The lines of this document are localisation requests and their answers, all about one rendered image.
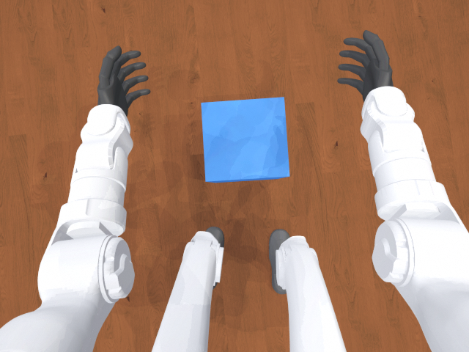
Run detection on robot left thigh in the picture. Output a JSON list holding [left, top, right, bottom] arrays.
[[152, 239, 224, 352]]

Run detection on robot right upper arm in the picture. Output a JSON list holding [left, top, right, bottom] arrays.
[[372, 217, 469, 352]]

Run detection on carton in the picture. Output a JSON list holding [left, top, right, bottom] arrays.
[[201, 97, 289, 183]]

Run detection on robot left hand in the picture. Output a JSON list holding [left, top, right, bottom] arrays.
[[97, 45, 150, 117]]

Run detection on left robot forearm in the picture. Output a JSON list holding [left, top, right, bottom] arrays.
[[37, 104, 133, 300]]

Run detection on robot right hand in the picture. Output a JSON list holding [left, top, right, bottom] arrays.
[[337, 30, 394, 101]]

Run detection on right robot forearm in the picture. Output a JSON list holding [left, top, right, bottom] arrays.
[[361, 87, 469, 234]]

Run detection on robot right shin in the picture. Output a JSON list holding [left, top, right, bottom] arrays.
[[279, 236, 319, 286]]

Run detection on robot left upper arm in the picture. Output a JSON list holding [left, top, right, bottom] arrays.
[[0, 235, 135, 352]]

